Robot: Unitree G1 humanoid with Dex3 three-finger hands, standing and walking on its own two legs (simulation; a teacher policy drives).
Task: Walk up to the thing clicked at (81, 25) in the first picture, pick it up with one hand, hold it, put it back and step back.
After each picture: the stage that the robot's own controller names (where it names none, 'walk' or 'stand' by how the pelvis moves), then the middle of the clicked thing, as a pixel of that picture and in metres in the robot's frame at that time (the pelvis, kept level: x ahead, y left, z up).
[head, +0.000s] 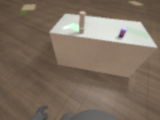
stand; (81, 23) +1.05 +0.16 +0.04
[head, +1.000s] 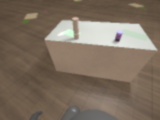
walk; (75, 29) +0.96 +0.26 +0.05
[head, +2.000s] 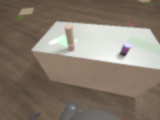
walk; (70, 39) +0.67 +0.25 +0.05
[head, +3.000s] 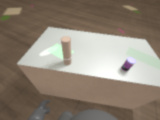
stand; (66, 52) +0.50 +0.20 +0.06
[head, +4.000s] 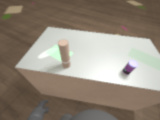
stand; (65, 55) +0.47 +0.21 +0.04
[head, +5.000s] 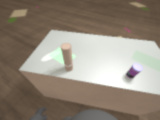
stand; (67, 58) +0.45 +0.19 +0.04
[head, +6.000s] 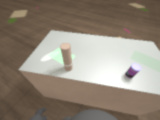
stand; (67, 58) +0.45 +0.19 +0.04
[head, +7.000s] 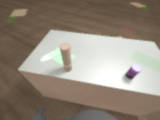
stand; (66, 59) +0.44 +0.20 +0.04
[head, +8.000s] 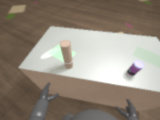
rise first; (67, 56) +0.45 +0.20 +0.04
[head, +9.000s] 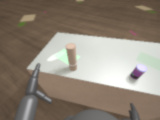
go down; (72, 58) +0.46 +0.18 +0.04
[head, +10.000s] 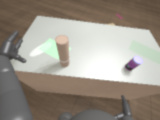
go down; (63, 53) +0.44 +0.16 +0.06
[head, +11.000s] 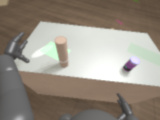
approach; (62, 54) +0.46 +0.18 +0.06
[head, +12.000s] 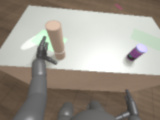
close in; (57, 44) +0.46 +0.18 +0.11
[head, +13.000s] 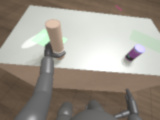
lift; (57, 43) +0.47 +0.19 +0.11
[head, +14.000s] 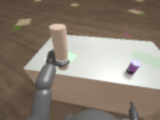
lift; (61, 50) +0.34 +0.18 +0.25
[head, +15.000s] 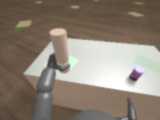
hold; (61, 54) +0.32 +0.17 +0.23
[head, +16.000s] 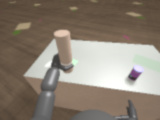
hold; (65, 54) +0.33 +0.15 +0.23
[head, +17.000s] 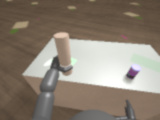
hold; (64, 56) +0.34 +0.16 +0.21
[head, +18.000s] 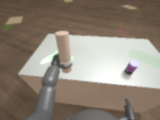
crouch; (64, 54) +0.38 +0.16 +0.18
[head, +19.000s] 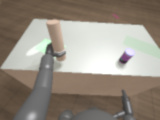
lower; (57, 43) +0.48 +0.18 +0.14
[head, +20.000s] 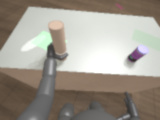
lower; (59, 44) +0.46 +0.17 +0.11
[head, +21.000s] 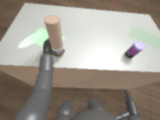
lower; (56, 40) +0.48 +0.18 +0.11
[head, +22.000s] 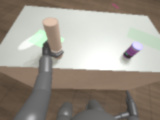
lower; (55, 42) +0.48 +0.19 +0.11
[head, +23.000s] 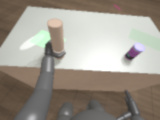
lower; (57, 42) +0.47 +0.17 +0.12
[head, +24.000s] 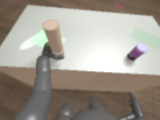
open; (56, 44) +0.45 +0.19 +0.12
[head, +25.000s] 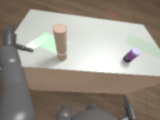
sink last; (61, 45) +0.47 +0.17 +0.10
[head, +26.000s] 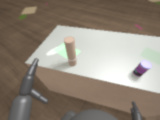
sink last; (71, 53) +0.47 +0.19 +0.06
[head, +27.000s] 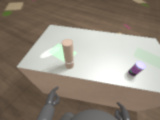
stand; (68, 55) +0.45 +0.18 +0.05
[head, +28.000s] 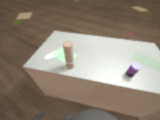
stand; (69, 56) +0.48 +0.20 +0.04
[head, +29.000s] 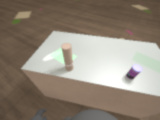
stand; (68, 58) +0.46 +0.19 +0.04
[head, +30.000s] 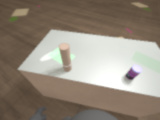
stand; (66, 59) +0.44 +0.20 +0.04
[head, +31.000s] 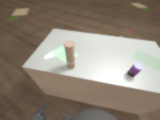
stand; (70, 56) +0.47 +0.17 +0.04
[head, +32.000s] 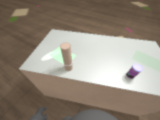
stand; (67, 58) +0.45 +0.19 +0.04
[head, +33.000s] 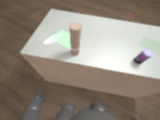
walk; (75, 41) +0.52 +0.13 +0.07
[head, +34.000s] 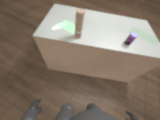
walk; (78, 25) +0.75 +0.17 +0.05
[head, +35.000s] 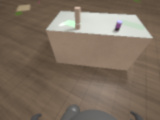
stand; (77, 19) +1.08 +0.27 +0.06
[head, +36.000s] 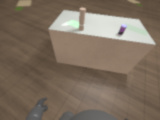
stand; (81, 20) +1.07 +0.17 +0.05
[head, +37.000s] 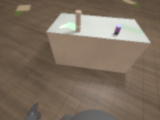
stand; (78, 22) +1.09 +0.18 +0.04
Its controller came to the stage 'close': yes
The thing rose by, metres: 0.21
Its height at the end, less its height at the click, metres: +0.00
